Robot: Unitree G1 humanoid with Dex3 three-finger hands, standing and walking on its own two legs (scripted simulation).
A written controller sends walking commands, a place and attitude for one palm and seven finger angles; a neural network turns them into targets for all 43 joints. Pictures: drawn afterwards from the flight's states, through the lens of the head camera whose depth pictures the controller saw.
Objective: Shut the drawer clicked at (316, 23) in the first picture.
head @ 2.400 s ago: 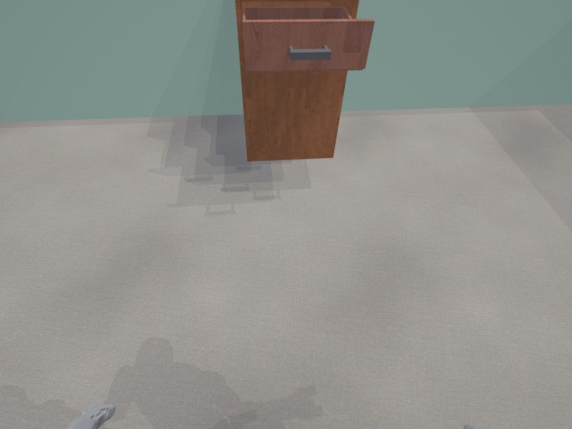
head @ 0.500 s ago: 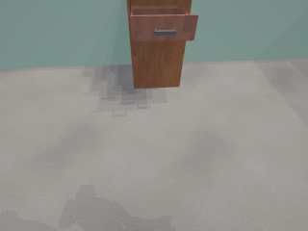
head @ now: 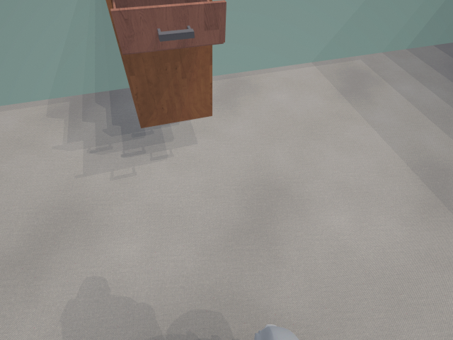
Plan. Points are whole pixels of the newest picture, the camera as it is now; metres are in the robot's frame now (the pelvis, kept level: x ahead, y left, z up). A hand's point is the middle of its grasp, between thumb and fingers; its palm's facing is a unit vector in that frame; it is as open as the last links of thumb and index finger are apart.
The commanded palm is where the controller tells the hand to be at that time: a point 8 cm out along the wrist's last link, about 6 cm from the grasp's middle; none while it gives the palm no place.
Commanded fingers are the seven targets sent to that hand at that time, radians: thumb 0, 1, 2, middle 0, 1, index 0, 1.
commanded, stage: walk to a spot facing it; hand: left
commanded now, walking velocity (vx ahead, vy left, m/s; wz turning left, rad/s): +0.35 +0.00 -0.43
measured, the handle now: (175, 32) +1.15 +0.24 -0.03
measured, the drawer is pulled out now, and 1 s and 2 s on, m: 0.30 0.30 0.30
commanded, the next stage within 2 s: turn to face it in 1.26 s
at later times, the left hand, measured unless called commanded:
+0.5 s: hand (165, 290) +0.25 +0.14 -0.18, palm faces -0.09 -0.99 -0.13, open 7.4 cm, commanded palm none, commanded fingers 0.00 0.90 0.90 -0.20 -0.30 -0.20 -0.30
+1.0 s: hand (204, 182) +0.54 +0.08 -0.17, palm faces -0.36 -0.92 -0.14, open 7.4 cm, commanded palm none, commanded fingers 0.00 0.90 0.90 -0.20 -0.30 -0.20 -0.30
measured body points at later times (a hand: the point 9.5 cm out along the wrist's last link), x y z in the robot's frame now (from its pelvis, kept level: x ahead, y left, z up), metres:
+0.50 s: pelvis +0.20 -0.03 +0.00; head +0.20 +0.00 +0.45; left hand +0.25 +0.20 -0.17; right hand +0.26 -0.27 -0.13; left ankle +0.30 +0.08 -0.72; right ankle +0.15 -0.14 -0.73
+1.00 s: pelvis +0.42 -0.06 +0.00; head +0.45 -0.07 +0.45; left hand +0.56 +0.13 -0.16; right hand +0.23 -0.20 -0.14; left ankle +0.31 +0.07 -0.73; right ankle +0.50 -0.21 -0.70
